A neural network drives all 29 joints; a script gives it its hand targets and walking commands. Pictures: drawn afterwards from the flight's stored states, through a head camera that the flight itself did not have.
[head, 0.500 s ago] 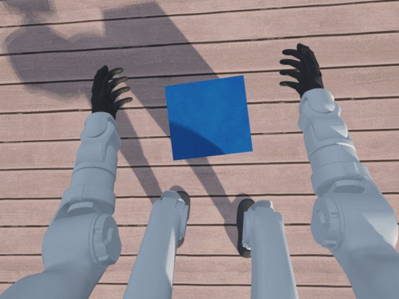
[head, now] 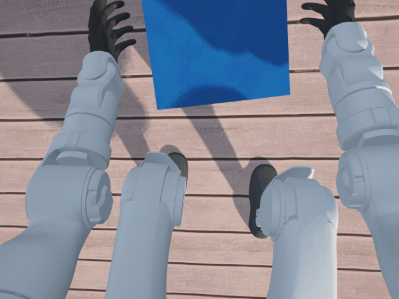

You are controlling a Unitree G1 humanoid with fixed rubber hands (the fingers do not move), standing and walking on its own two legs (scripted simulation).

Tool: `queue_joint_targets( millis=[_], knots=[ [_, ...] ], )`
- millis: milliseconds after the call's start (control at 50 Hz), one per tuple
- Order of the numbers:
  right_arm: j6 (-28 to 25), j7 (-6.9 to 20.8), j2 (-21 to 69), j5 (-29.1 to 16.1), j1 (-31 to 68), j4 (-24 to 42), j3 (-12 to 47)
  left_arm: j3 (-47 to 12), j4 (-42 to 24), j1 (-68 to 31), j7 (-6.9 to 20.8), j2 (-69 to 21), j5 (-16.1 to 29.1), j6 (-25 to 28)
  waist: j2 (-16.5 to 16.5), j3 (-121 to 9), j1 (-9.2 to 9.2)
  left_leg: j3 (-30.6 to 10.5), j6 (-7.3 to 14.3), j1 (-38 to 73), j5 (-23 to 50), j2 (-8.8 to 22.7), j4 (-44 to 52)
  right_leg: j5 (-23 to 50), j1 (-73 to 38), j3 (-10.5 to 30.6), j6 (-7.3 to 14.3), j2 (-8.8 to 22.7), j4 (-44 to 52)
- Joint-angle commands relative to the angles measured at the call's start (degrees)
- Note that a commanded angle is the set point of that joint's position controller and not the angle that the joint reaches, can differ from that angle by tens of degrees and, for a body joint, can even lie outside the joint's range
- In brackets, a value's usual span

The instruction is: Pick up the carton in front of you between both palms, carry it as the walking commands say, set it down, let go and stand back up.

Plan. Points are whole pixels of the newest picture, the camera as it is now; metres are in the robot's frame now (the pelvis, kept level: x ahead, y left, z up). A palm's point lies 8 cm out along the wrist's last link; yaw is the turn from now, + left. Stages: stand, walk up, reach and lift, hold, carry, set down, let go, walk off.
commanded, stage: reach and lift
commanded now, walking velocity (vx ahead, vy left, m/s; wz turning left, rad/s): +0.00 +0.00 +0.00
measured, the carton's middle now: (216, 52) +0.51 +0.03 -0.27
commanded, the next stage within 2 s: none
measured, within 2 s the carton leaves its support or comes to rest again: leaves its support in 0.88 s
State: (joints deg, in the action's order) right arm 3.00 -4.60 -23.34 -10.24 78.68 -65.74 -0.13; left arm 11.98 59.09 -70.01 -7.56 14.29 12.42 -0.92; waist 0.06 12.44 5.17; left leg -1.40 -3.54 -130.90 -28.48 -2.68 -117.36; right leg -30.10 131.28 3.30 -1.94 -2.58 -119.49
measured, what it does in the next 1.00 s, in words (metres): stands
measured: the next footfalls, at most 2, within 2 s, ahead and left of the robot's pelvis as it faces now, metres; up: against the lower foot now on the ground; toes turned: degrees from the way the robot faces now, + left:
none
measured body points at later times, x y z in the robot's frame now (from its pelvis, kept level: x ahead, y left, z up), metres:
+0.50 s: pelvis +0.00 +0.00 -0.02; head +0.37 -0.01 +0.24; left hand +0.50 +0.20 -0.21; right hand +0.55 -0.14 -0.21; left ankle +0.13 +0.13 -0.36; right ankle +0.11 -0.12 -0.36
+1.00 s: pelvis +0.01 +0.00 -0.03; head +0.35 -0.02 +0.26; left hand +0.52 +0.18 -0.18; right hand +0.55 -0.12 -0.19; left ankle +0.13 +0.13 -0.36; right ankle +0.11 -0.13 -0.36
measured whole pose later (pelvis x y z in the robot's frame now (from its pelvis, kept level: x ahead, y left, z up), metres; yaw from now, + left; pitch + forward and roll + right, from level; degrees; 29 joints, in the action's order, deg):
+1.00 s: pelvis +0.01 +0.00 -0.03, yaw +0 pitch +39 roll +2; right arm 5.8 -8.1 -15.3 -7.6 77.1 -62.2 -1.1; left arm 14.3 54.5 -69.9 -10.8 9.7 10.8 -5.7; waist -0.5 11.5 4.3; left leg -2.4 -4.7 -131.9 -30.7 -3.9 -123.9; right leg -32.3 132.3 3.4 -2.4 -4.2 -126.0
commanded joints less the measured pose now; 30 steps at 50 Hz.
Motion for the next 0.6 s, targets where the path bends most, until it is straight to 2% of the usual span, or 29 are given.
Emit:
queue_joint_targets(
  millis=[0, 60, 80, 140, 200, 300, 440, 540, 580],
  knots=[
    [-2.3, -0.1, -6.6, -1.8, 16.4, 3.0, 1.0, -0.5, -2.8, -13.3, -0.4, 8.2, 1.0, 2.2, 4.3, -62.5, 1.94, 5.1, -0.9, 31.6, 10.7, 1.9, 7.2, 7.2, -33.8, -2.8, 0.9, 1.5, 7.3],
    [-3.3, -0.4, -7.5, -3.4, 18.2, 4.5, 2.5, -1.5, -3.4, -14.9, -0.7, 9.0, 2.6, 3.1, 4.7, -66.2, 2.34, 5.1, -0.7, 32.8, 13.6, 1.7, 5.3, 10.2, -36.3, -2.8, 0.9, 1.7, 5.2],
    [-3.4, -0.5, -7.5, -3.6, 18.6, 5.1, 2.9, -1.7, -3.8, -15.0, -0.8, 8.8, 3.1, 3.3, 5.7, -66.9, 2.45, 5.1, -0.5, 32.3, 14.6, 1.6, 4.8, 11.5, -37.2, -2.8, 0.9, 1.7, 4.6],
    [-3.7, -0.7, -5.8, -3.5, 18.0, 7.2, 3.6, -4.0, -3.1, -13.4, -0.4, 6.7, 5.4, 3.7, 7.1, -67.0, 1.12, 5.0, -0.3, 33.3, 18.0, 1.1, 3.4, 14.5, -37.3, -3.5, 0.7, 1.2, 3.9],
    [-3.7, -0.8, -5.0, -3.1, 15.8, 8.0, 3.4, -4.2, -2.4, -11.2, -0.6, 6.6, 5.3, 3.7, 7.1, -67.7, 1.21, 5.2, -0.6, 33.1, 19.2, 0.7, 3.0, 16.2, -38.5, -3.6, 0.5, 1.0, 3.5],
    [-3.3, -1.0, -3.7, -1.8, 13.1, 5.1, 1.9, -3.0, -0.9, -10.4, -1.0, 6.8, 3.6, 3.8, 5.9, -62.5, 1.21, 5.0, -0.6, 30.3, 16.5, 0.6, 3.5, 13.3, -34.4, -3.2, 0.6, 0.9, 4.1],
    [-3.9, -1.0, -2.7, -2.2, 14.5, 2.8, 2.2, -3.5, -1.5, -12.4, -1.0, 5.3, 2.9, 4.1, 4.3, -60.5, 1.13, 4.8, -0.6, 30.0, 15.1, 0.7, 4.3, 11.2, -31.9, -2.8, 1.1, 0.9, 5.1],
    [-4.5, -1.0, 3.5, -2.6, 17.8, 3.2, 5.1, -7.1, -2.4, -16.0, -0.8, -1.4, 3.9, 4.3, 4.6, -60.3, 0.7, 4.8, -0.4, 30.6, 14.4, -0.2, 5.2, 10.4, -32.9, -2.8, 1.4, 0.1, 6.0],
    [-4.8, -1.4, 4.9, -1.6, 18.3, 2.8, 4.8, -6.9, -1.2, -16.6, -1.0, -3.6, 3.2, 4.4, 4.7, -59.7, 0.11, 4.6, -0.4, 30.6, 13.9, -0.8, 5.3, 9.8, -32.8, -2.7, 1.4, -0.3, 6.5]
  ],
)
